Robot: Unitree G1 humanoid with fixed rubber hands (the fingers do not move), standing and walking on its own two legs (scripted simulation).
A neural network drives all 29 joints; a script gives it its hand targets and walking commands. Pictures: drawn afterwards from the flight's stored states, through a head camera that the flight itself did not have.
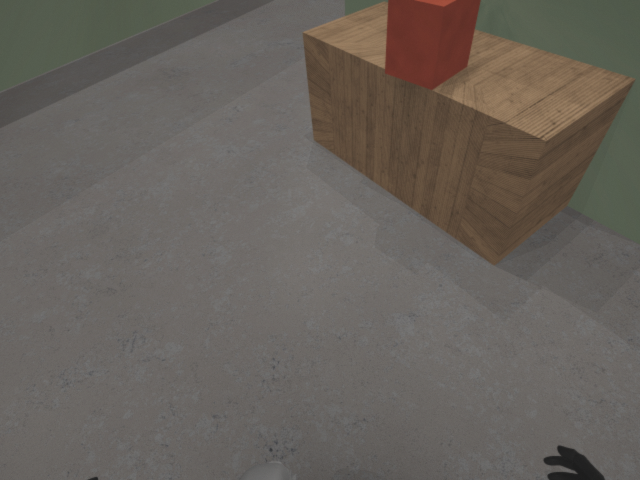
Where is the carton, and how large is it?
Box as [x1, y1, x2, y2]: [385, 0, 480, 89]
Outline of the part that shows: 388,0 385,73 432,89 466,66 480,0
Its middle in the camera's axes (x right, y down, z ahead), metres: +0.37 -0.69 +1.30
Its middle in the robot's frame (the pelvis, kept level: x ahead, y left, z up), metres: +1.43 -0.35 -0.06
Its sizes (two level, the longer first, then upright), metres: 0.210 0.200 0.250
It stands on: a pedestal, 0.56 m high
